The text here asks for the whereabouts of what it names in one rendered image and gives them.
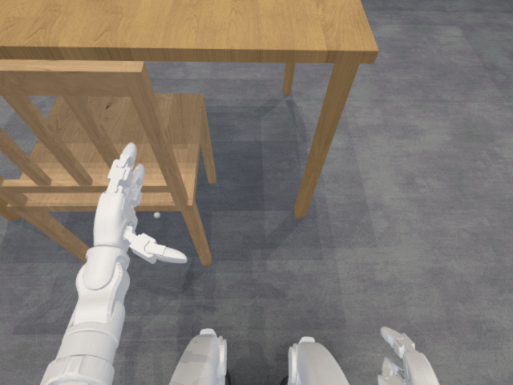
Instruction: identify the robot left forearm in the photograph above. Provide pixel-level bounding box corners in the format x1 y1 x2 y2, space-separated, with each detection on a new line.
40 245 130 385

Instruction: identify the robot thigh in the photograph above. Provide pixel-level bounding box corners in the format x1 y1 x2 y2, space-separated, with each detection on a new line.
169 334 227 385
289 342 349 385

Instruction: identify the robot right thigh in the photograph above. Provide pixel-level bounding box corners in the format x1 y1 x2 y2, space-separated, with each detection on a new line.
289 342 349 385

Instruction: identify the robot left thigh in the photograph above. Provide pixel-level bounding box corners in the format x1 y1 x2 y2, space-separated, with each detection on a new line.
169 334 227 385

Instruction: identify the chair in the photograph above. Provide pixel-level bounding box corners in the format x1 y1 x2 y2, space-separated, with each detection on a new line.
0 59 216 265

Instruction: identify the left robot hand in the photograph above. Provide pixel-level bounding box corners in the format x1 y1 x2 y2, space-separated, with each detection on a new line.
94 142 188 264

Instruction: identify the right robot hand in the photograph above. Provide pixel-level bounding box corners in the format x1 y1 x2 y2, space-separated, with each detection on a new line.
378 326 439 385

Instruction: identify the table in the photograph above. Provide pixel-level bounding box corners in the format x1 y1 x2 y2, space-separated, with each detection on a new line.
0 0 379 220

